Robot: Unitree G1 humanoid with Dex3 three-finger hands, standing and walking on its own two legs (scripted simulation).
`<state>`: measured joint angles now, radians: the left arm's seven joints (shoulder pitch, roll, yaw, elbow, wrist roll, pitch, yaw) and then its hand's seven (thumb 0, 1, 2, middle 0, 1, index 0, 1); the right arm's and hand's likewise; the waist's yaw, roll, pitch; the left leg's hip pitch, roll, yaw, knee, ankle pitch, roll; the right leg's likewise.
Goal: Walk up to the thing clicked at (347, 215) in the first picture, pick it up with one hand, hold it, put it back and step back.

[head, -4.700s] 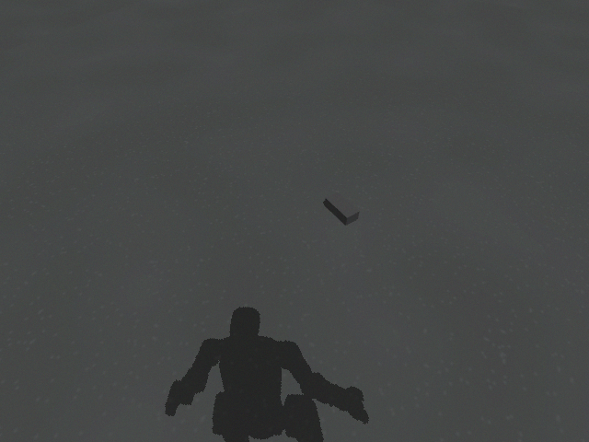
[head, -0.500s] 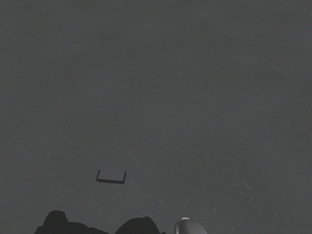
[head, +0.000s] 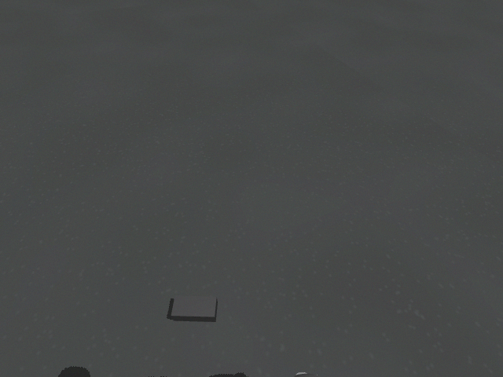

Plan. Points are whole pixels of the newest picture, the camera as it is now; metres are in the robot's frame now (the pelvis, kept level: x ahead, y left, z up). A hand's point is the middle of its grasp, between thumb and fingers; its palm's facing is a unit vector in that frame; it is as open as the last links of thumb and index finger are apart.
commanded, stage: walk up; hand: left
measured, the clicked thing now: (195, 308) +0.50 +0.23 -0.71
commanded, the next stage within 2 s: stand in 1.94 s
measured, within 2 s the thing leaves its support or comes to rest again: neither
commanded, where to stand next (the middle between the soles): +0.11 -0.03 m, yaw +0 degrees
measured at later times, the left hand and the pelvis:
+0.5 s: hand out of the picture +0.12 +0.23 -0.13, palm faces -0.03 -0.93 -0.37, open 7.4 cm; pelvis +0.01 -0.03 +0.01, yaw +0 degrees
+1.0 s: hand out of the picture +0.13 +0.24 -0.12, palm faces +0.02 -0.95 -0.32, open 7.4 cm; pelvis +0.02 -0.02 +0.03, yaw +1 degrees
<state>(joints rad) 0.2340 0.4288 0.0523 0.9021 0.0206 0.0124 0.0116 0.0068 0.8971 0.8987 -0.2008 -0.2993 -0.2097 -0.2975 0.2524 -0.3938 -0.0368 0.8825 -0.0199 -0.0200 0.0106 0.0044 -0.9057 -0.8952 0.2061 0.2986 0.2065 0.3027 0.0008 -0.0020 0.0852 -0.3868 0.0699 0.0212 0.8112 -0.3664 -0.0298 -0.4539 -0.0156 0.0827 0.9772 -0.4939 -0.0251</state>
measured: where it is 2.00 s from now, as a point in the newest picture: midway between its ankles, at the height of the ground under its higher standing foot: outside the picture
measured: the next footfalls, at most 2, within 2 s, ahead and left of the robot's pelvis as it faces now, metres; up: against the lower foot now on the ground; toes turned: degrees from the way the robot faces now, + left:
right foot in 0.16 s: +0.06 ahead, -0.14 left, +0.00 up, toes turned -3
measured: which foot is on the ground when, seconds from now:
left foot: down 0.00-1.00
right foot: up 0.00-0.14, down 0.16-1.00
